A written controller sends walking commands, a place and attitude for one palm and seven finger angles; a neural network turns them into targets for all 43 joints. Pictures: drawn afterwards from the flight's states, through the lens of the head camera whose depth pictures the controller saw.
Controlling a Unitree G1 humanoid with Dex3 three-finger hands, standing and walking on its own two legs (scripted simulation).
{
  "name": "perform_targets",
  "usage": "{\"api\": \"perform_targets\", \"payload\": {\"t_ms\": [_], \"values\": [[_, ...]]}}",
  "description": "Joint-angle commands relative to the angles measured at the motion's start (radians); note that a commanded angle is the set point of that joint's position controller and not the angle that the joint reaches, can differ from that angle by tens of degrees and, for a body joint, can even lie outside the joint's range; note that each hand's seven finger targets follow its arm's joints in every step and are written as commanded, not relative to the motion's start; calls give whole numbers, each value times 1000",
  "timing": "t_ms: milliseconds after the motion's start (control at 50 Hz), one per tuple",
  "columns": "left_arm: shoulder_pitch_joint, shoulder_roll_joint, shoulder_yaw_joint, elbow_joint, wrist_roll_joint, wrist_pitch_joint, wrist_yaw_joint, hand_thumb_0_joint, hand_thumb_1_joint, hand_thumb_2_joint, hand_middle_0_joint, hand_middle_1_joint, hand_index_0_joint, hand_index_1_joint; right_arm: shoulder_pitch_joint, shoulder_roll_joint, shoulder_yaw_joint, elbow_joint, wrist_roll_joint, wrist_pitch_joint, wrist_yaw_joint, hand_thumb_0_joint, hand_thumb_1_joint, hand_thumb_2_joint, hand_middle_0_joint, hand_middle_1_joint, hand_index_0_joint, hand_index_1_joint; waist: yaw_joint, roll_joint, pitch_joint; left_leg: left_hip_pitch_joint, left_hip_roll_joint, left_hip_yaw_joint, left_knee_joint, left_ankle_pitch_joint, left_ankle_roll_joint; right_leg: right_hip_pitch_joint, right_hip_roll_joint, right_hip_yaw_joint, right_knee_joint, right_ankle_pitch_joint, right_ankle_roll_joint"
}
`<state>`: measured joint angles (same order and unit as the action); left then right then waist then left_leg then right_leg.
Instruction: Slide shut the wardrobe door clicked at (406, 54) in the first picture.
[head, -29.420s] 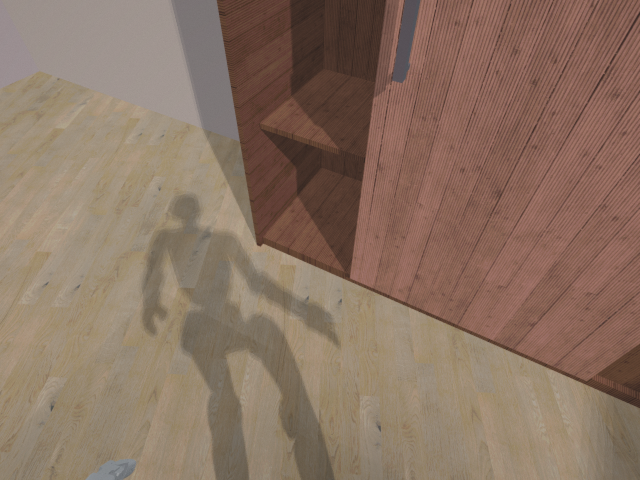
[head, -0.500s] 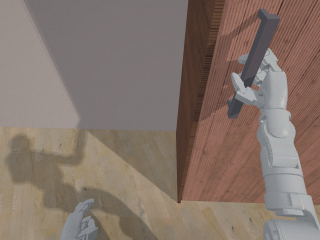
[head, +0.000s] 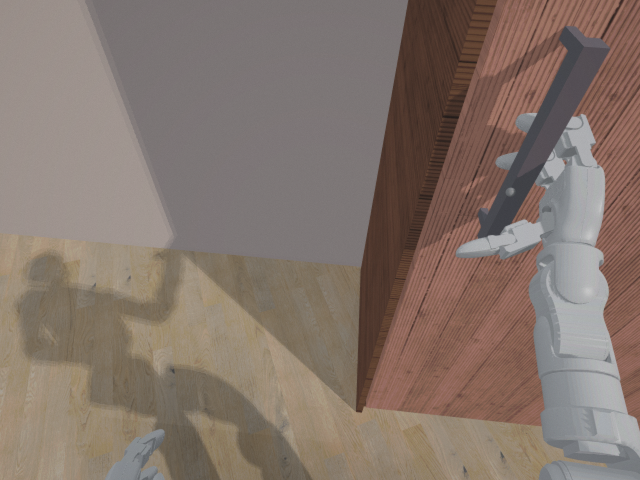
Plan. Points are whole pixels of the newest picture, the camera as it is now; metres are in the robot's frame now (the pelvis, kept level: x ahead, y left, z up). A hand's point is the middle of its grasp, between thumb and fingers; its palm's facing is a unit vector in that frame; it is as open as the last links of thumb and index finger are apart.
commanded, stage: slip the hand off the handle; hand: right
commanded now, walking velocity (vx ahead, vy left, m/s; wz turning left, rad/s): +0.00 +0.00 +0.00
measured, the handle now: (523, 153) +0.43 -0.19 +0.22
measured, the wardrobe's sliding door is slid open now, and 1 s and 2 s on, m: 0.00 0.00 0.00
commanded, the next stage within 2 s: draw the hand back to the body in 1.36 s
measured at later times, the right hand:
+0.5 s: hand (563, 204) +0.37 -0.23 +0.20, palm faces +0.28 +0.95 -0.13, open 14.7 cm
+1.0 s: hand (598, 243) +0.32 -0.25 +0.20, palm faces +0.25 +0.96 -0.13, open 14.7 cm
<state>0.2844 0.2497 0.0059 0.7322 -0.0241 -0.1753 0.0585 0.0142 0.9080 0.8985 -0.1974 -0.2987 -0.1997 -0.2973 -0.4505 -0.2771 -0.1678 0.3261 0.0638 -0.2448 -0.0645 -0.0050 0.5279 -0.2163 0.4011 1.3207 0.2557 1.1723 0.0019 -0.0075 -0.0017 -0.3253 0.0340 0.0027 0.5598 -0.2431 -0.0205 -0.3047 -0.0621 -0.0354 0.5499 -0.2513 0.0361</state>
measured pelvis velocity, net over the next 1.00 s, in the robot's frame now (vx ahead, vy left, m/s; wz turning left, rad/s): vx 0.02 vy -0.01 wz -0.01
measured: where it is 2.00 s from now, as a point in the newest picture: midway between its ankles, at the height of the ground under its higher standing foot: outside the picture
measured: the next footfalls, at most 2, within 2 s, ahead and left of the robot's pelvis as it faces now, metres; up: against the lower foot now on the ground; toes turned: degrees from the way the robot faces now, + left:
none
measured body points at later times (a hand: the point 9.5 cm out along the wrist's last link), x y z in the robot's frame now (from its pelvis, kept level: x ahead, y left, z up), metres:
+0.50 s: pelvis +0.02 +0.00 +0.00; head +0.02 +0.00 +0.45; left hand +0.19 +0.22 -0.09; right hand +0.35 -0.28 +0.21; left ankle +0.03 +0.13 -0.73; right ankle +0.02 -0.15 -0.73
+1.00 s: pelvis +0.02 -0.01 +0.00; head +0.00 +0.00 +0.45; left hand +0.18 +0.23 -0.09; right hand +0.30 -0.30 +0.20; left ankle +0.03 +0.13 -0.73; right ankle +0.02 -0.15 -0.73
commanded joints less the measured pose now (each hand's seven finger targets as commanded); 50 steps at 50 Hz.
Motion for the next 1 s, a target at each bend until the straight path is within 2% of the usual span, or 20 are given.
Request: {"api": "perform_targets", "payload": {"t_ms": [0, 40, 60, 160, 260, 300, 340, 360, 460, 540, 620, 640, 680, 760, 780, 820, 860, 940, 960, 980], "values": [[-113, 109, 36, -171, 3, -53, -3, 0, 900, 900, -200, -300, -200, -300, -338, -149, -57, -310, 3, -24, -32, 0, 550, -200, 250, 1150, 250, 1150, -28, 18, -308, 136, -30, 29, -78, 188, 30, 109, 54, -30, -71, 187, -51], [-115, 104, 35, -174, 4, -48, -5, 0, 900, 900, -200, -300, -200, -300, -348, -122, -31, -353, -7, -11, -38, 0, 550, -200, 250, 1150, 250, 1150, -20, 12, -313, 129, -33, 35, -71, 209, 29, 124, 54, -29, -69, 206, -49], [-99, 106, 34, -161, 7, -39, -4, 0, 900, 900, -200, -300, -200, -300, -303, -117, -36, -276, -15, 1, -42, 0, 550, -200, 250, 1150, 250, 1150, -11, 55, -258, 107, -36, 39, -73, 208, 29, 101, 50, -25, -64, 204, -49], [-119, 102, 29, -185, 11, -2, 2, 0, 900, 900, -200, -300, -200, -300, -258, -187, -113, -315, -14, 13, -31, 0, 550, -200, 250, 1150, 250, 1150, -34, 39, -290, 143, -34, 34, -68, 229, 30, 98, 55, -31, -59, 213, -51], [-137, 91, 17, -197, 6, 36, 16, 0, 900, 900, -200, -300, -200, -300, -239, -214, -164, -286, 16, 39, -7, 0, 550, -200, 250, 1150, 250, 1150, -39, 54, -253, 156, -35, 35, -79, 227, 29, 77, 57, -33, -63, 197, -49], [-149, 90, 15, -210, 4, 44, 19, 0, 900, 900, -200, -300, -200, -300, -236, -223, -171, -299, 20, 40, 2, 0, 550, -200, 250, 1150, 250, 1150, -40, 30, -252, 154, -33, 34, -75, 235, 30, 80, 57, -33, -62, 202, -48], [-148, 88, 15, -213, 5, 48, 20, 0, 900, 900, -200, -300, -200, -300, -254, -225, -166, -313, 18, 33, 16, 0, 550, -200, 250, 1150, 250, 1150, -35, -6, -261, 142, -34, 34, -72, 230, 30, 90, 59, -33, -58, 199, -46], [-143, 90, 16, -209, 7, 49, 21, 0, 900, 900, -200, -300, -200, -300, -255, -229, -169, -312, 18, 29, 25, 0, 550, -200, 250, 1150, 250, 1150, -30, 13, -266, 146, -38, 37, -70, 241, 31, 91, 57, -30, -54, 211, -48], [-132, 102, 23, -211, 5, 38, 20, 0, 900, 900, -200, -300, -200, -300, -289, -228, -143, -340, 30, -11, 89, 0, 550, -200, 250, 1150, 250, 1150, -13, -21, -295, 121, -43, 39, -51, 259, 34, 117, 56, -20, -35, 237, -49], [-124, 112, 23, -197, -3, 28, 29, 0, 900, 900, -200, -300, -200, -300, -329, -227, -117, -286, 52, -24, 141, 0, 550, -200, 250, 1150, 250, 1150, 8, -43, -253, 59, -43, 39, -62, 178, 33, 111, 57, -4, -34, 168, -47], [-112, 124, 23, -184, -6, 26, 43, 0, 900, 900, -200, -300, -200, -300, -344, -307, -197, -210, 79, -22, 163, 0, 550, -200, 250, 1150, 250, 1150, 0, -6, -258, 58, -41, 36, -69, 124, 31, 77, 59, 4, -36, 119, -49], [-115, 125, 23, -187, -5, 27, 45, 0, 900, 900, -200, -300, -200, -300, -345, -317, -204, -209, 77, -25, 168, 0, 550, -200, 250, 1150, 250, 1150, -5, -35, -269, 64, -40, 34, -63, 130, 33, 77, 60, 2, -36, 128, -48], [-118, 117, 24, -206, -5, 20, 36, 0, 900, 900, -200, -300, -200, -300, -292, -285, -198, -255, 93, -35, 174, 0, 550, -200, 250, 1150, 250, 1150, -25, -51, -311, 89, -41, 37, -49, 162, 36, 88, 62, 3, -30, 159, -48], [-122, 119, 26, -223, -2, 14, 24, 0, 900, 900, -200, -300, -200, -300, -162, -300, -239, -300, 102, -40, 177, 0, 550, -200, 250, 1150, 250, 1150, -50, -27, -305, 117, -44, 43, -34, 191, 37, 65, 58, -2, -28, 184, -46], [-131, 117, 25, -234, -4, 9, 20, 0, 900, 900, -200, -300, -200, -300, -139, -268, -215, -326, 109, -37, 180, 0, 550, -200, 250, 1150, 250, 1150, -50, -26, -298, 111, -42, 42, -35, 196, 34, 66, 58, -5, -28, 183, -48], [-137, 118, 25, -242, -2, 4, 16, 0, 900, 900, -200, -300, -200, -300, -85, -299, -253, -392, 113, -38, 175, 0, 550, -200, 250, 1150, 250, 1150, -63, -42, -306, 125, -43, 43, -28, 199, 36, 66, 56, -6, -30, 189, -45], [-141, 119, 24, -242, 0, 0, 16, 0, 900, 900, -200, -300, -200, -300, -52, -299, -264, -430, 120, -32, 172, 0, 550, -200, 250, 1150, 250, 1150, -60, -14, -286, 122, -45, 45, -34, 189, 33, 60, 54, -8, -31, 177, -47], [-165, 110, 18, -247, -3, -15, 22, 0, 900, 900, -200, -300, -200, -300, -24, -259, -228, -510, 126, -14, 171, 0, 550, -200, 250, 1150, 250, 1150, -49, -55, -247, 87, -45, 44, -48, 132, 30, 71, 57, -7, -39, 128, -46], [-164, 113, 16, -241, -2, -17, 25, 0, 900, 900, -200, -300, -200, -300, -11, -276, -248, -507, 129, -8, 169, 0, 550, -200, 250, 1150, 250, 1150, -47, -20, -224, 88, -46, 45, -58, 113, 29, 58, 55, -5, -41, 111, -48], [-170, 113, 15, -239, -4, -18, 28, 0, 900, 900, -200, -300, -200, -300, 14, -276, -249, -499, 129, -1, 171, 0, 550, -200, 250, 1150, 250, 1150, -46, -31, -210, 74, -45, 43, -65, 88, 28, 57, 56, -6, -43, 90, -48]]}}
